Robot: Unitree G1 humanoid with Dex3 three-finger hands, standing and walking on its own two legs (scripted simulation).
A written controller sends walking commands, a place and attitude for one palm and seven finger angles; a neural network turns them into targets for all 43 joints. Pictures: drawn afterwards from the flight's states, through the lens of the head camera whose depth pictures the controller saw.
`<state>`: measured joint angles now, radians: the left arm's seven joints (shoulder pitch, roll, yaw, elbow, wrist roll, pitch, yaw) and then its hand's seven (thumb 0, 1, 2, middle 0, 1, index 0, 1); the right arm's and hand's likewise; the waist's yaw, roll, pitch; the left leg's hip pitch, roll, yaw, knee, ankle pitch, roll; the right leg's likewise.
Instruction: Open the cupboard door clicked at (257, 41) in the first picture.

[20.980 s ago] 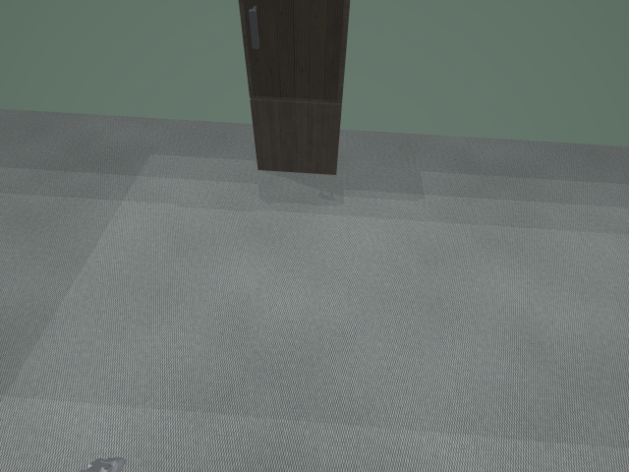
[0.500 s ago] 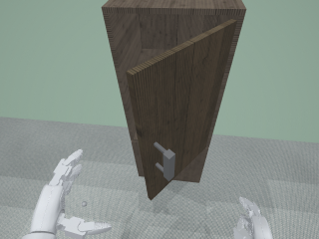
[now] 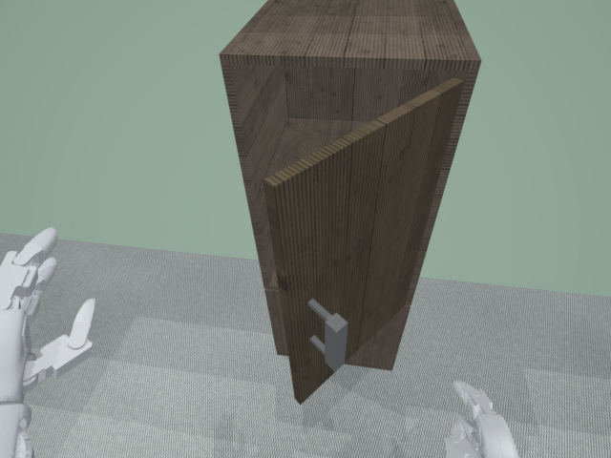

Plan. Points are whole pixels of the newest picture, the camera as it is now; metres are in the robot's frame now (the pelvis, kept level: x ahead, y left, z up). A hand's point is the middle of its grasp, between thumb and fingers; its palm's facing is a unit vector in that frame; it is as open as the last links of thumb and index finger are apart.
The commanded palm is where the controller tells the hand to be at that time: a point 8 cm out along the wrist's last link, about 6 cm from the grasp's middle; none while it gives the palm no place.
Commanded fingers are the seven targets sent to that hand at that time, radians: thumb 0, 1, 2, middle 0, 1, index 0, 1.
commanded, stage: draw the hand back to the body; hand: left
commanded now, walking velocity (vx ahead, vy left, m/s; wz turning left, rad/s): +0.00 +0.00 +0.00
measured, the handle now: (325, 334) +0.33 +0.02 -0.06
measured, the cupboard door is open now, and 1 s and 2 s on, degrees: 52 52 52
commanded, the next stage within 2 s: step back with the hand held close in 0.38 s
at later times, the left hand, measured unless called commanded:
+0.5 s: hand (82, 336) +0.18 +0.25 +0.15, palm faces +0.44 -0.80 -0.41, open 7.4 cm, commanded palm +0.14 +0.29 +0.18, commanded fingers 0.00 0.90 0.90 -0.20 -0.30 -0.20 -0.30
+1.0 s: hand (47, 368) +0.15 +0.26 +0.15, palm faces +0.36 -0.78 -0.52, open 7.4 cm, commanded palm +0.09 +0.30 +0.18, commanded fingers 0.00 0.90 0.90 -0.20 -0.30 -0.20 -0.30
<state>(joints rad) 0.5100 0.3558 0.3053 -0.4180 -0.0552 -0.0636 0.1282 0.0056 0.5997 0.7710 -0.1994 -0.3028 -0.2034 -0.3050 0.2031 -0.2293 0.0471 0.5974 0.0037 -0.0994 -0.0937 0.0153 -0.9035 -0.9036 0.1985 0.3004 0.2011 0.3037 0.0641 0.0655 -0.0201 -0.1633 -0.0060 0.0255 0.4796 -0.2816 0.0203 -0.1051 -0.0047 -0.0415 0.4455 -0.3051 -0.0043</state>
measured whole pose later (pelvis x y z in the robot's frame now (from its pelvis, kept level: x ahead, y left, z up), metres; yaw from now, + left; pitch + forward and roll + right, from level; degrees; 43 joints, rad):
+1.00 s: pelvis -0.05 +0.00 +0.00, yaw -1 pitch +1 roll -1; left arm 0.58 0.43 0.40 -0.47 -0.06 -0.14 0.14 0.01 0.89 0.90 -0.21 -0.30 -0.22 -0.31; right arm 0.17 -0.25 -0.01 0.55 0.02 0.02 -0.10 0.01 -0.91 -0.90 0.20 0.30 0.20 0.30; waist 0.00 0.04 0.01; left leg -0.30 0.01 0.03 0.47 -0.18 0.02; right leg -0.24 0.01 -0.04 0.42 -0.19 0.00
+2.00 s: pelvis -0.22 +0.04 -0.02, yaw -3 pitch -1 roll -3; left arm 0.48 0.49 0.43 -0.54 -0.08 -0.20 0.12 0.01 0.89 0.90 -0.21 -0.30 -0.22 -0.31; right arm 0.17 -0.17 0.01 0.64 -0.01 -0.10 -0.07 0.01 -0.90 -0.90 0.20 0.30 0.20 0.30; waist -0.03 -0.02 0.01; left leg -0.51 0.00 0.03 0.42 0.09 0.06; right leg -0.13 0.07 0.02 0.65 -0.58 -0.01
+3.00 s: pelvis -0.28 +0.04 -0.01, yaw +3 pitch -1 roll +0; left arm 0.27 0.17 0.03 0.93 0.00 0.02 0.04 -0.05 1.04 0.90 -0.21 -0.30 -0.21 -0.30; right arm 0.23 -0.17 0.00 0.97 -0.03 0.03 -0.02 0.01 -0.91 -0.90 0.20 0.30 0.20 0.30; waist -0.01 -0.02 0.05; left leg -0.28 0.01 -0.03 0.53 -0.23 -0.02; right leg -0.20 0.05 -0.04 0.54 -0.32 -0.06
